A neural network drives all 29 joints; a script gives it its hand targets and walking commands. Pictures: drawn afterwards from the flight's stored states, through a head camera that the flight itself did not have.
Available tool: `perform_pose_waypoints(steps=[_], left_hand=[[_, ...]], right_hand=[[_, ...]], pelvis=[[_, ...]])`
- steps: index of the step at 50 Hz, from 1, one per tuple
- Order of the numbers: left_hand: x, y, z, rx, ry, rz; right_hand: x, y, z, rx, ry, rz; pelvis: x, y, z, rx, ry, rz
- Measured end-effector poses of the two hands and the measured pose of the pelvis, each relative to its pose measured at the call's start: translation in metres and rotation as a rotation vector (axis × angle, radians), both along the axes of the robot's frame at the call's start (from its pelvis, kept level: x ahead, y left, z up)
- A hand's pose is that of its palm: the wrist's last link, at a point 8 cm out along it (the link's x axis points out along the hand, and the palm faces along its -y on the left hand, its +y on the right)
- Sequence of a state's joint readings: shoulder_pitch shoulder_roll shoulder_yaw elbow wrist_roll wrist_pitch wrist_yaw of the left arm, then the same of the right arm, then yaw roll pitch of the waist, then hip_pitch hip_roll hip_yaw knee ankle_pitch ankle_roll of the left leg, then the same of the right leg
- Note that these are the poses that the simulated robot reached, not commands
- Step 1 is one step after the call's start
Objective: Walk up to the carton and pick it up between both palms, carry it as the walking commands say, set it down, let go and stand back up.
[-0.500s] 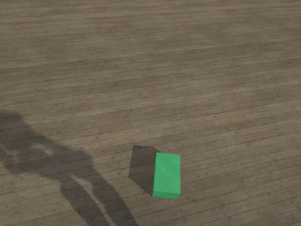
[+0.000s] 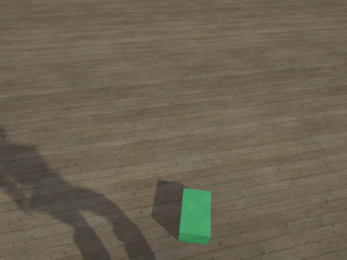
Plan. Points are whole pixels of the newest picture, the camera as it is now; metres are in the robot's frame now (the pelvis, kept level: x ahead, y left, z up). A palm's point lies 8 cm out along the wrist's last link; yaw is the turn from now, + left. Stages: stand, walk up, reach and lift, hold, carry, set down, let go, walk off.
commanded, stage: walk up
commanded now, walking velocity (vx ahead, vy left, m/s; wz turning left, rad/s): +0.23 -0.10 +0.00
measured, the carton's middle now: (194, 215) +0.48 -0.12 -0.70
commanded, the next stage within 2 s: none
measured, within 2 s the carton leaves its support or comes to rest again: neither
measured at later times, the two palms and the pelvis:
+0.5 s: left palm out of the picture +0.04 +0.20 -0.14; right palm out of the picture +0.08 -0.28 -0.14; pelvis +0.01 -0.05 +0.00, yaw +2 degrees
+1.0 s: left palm out of the picture +0.04 +0.14 -0.13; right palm out of the picture +0.03 -0.33 -0.15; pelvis +0.01 -0.10 +0.00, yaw +1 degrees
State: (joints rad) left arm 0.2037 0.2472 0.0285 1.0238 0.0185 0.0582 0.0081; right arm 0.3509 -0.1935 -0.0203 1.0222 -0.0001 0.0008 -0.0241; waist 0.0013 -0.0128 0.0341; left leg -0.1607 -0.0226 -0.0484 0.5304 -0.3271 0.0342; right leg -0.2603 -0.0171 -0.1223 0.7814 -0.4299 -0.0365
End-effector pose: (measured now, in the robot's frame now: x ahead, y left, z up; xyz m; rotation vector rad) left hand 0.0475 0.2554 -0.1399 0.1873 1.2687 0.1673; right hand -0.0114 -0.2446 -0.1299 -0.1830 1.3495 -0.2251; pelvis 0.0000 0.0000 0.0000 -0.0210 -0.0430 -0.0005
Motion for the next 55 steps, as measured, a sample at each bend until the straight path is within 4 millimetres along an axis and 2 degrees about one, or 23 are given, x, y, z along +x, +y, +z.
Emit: perform_pose_waypoints(steps=[5, 9, 17, 24, 28, 32, 37, 41, 48, 55], left_hand=[[0.015, -0.014, 0.006, 0.013, -0.005, 0.000], [0.019, -0.030, 0.006, 0.038, -0.005, -0.001], [0.004, -0.058, 0.008, 0.031, 0.041, 0.007], [-0.007, -0.058, 0.001, 0.008, 0.044, 0.030], [-0.013, -0.056, -0.005, -0.019, 0.059, 0.049], [-0.009, -0.060, -0.005, -0.023, 0.069, 0.035], [0.002, -0.075, -0.001, -0.017, 0.049, 0.033], [0.003, -0.092, 0.000, 0.008, 0.042, 0.027], [-0.009, -0.110, 0.011, 0.032, 0.057, 0.025], [-0.023, -0.112, 0.008, 0.024, 0.043, 0.047]], right_hand=[[0.009, -0.014, -0.002, 0.003, 0.012, -0.003], [0.021, -0.030, -0.015, 0.026, 0.022, 0.002], [0.066, -0.044, -0.017, 0.049, -0.039, 0.030], [0.088, -0.040, -0.014, 0.035, -0.085, 0.064], [0.085, -0.035, -0.008, 0.017, -0.094, 0.072], [0.062, -0.042, -0.005, 0.001, -0.052, 0.049], [0.034, -0.058, -0.008, 0.005, 0.027, 0.022], [0.025, -0.074, -0.021, 0.033, 0.064, 0.015], [0.038, -0.088, -0.023, 0.067, 0.059, 0.024], [0.056, -0.089, -0.021, 0.059, 0.008, 0.061]], pelvis=[[0.010, -0.016, 0.001, 0.017, 0.025, -0.004], [0.016, -0.035, -0.005, 0.042, 0.047, -0.004], [0.016, -0.053, -0.001, 0.054, 0.048, 0.004], [0.012, -0.048, -0.003, 0.038, 0.047, 0.026], [0.011, -0.043, -0.002, 0.026, 0.045, 0.034], [0.014, -0.046, 0.000, 0.018, 0.037, 0.029], [0.018, -0.061, 0.000, 0.027, 0.048, 0.020], [0.018, -0.081, -0.005, 0.047, 0.055, 0.019], [0.013, -0.101, 0.001, 0.066, 0.056, 0.023], [0.003, -0.103, -0.001, 0.056, 0.047, 0.049]])
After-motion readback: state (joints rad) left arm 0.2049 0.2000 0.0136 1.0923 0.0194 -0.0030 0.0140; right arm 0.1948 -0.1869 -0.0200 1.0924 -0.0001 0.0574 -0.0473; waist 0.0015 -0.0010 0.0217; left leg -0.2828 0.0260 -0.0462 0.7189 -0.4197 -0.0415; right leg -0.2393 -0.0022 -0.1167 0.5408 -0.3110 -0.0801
